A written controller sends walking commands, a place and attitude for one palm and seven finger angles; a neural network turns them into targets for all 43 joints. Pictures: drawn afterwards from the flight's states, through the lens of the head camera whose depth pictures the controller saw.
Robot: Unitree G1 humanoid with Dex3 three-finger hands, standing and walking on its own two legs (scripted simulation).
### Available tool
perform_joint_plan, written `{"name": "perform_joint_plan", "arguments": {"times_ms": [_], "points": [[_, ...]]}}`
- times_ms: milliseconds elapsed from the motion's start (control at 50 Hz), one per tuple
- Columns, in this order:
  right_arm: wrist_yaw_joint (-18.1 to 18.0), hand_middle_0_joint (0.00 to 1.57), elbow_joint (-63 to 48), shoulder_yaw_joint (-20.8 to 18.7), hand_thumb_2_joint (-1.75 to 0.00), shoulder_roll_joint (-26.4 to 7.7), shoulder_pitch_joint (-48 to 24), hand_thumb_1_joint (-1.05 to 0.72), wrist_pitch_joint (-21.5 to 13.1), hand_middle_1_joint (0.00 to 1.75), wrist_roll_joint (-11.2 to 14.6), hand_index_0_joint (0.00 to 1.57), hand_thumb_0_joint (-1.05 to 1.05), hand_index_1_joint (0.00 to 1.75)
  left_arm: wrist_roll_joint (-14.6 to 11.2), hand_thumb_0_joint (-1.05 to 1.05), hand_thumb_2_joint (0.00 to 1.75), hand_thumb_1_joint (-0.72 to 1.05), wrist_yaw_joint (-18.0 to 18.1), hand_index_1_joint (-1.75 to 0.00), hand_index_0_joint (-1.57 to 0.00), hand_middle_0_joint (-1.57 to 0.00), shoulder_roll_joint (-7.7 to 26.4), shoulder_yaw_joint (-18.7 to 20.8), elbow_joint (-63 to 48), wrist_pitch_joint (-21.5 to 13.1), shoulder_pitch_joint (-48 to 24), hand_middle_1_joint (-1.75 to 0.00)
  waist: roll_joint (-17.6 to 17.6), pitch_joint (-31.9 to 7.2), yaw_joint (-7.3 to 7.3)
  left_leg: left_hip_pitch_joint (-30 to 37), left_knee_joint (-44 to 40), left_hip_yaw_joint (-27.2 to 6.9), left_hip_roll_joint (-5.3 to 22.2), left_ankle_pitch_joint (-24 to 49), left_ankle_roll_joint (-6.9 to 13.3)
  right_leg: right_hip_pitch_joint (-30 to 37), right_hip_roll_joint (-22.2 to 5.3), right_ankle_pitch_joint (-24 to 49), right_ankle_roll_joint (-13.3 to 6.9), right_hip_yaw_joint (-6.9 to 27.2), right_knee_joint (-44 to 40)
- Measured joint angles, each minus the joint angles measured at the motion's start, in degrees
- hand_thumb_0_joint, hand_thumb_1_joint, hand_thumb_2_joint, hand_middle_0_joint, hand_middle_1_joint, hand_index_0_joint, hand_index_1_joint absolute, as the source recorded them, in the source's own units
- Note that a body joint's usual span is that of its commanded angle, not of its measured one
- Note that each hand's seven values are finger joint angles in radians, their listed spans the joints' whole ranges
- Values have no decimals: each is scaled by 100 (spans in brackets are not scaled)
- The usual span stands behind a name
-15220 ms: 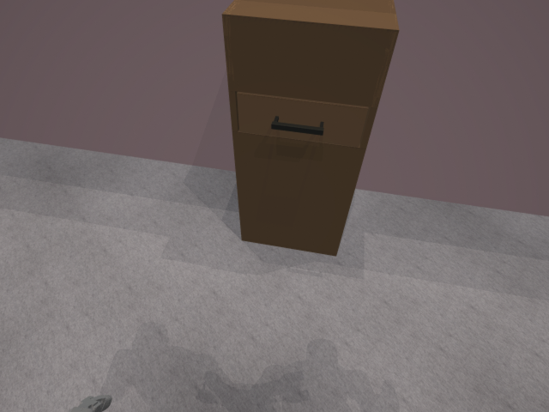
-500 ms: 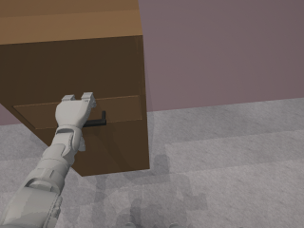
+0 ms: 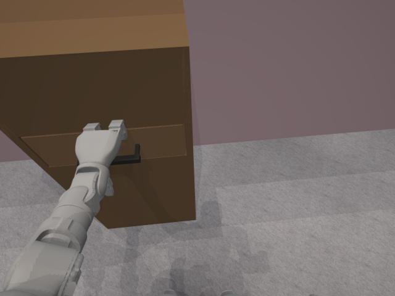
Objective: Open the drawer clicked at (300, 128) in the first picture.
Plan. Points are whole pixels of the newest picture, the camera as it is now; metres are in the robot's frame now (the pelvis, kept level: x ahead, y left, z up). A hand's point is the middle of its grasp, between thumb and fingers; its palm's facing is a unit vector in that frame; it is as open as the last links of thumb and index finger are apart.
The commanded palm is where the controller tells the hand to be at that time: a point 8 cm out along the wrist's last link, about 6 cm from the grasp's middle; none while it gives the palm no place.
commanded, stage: move the hooked fingers above the handle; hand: left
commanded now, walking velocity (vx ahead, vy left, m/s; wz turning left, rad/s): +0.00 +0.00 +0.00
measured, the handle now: (110, 155) +0.47 +0.22 -0.06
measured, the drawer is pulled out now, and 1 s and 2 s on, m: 0.00 0.00 0.00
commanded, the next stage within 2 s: lower the fingers behind the handle in 0.14 s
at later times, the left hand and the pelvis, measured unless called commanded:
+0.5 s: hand (108, 158) +0.42 +0.20 -0.01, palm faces +0.01 -0.02 -1.00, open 13.5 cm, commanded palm +0.42 +0.25 +0.04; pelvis -0.01 +0.00 +0.00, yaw +0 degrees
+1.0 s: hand (109, 159) +0.43 +0.20 -0.01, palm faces +0.06 +0.00 -1.00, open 13.6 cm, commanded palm +0.41 +0.25 +0.01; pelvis -0.03 +0.00 -0.02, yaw +0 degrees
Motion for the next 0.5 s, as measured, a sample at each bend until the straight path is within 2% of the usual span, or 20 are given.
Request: {"name": "perform_joint_plan", "arguments": {"times_ms": [280, 500], "points": [[-19, 20, -36, 9, -90, -7, 19, -90, -13, 30, 10, 20, 1, 30, -1, 0, 30, -48, -88, -122, -37, -46, 48, 50, -19, -41, 15, -122, -13, 5, -18, 5, 4, 14, 21, 4, -4, 3, 18, 19, -3, 12, -7], [39, 20, 9, 1, -90, -29, 50, -90, -25, 30, -31, 20, 1, 30, 19, 0, 30, -49, 142, -125, -36, -45, 1, 45, 102, -36, -116, -122, -11, -56, 8, -247, 187, 2, 13, -31, -8, -241, 16, -23, -2, -25, 170]]}}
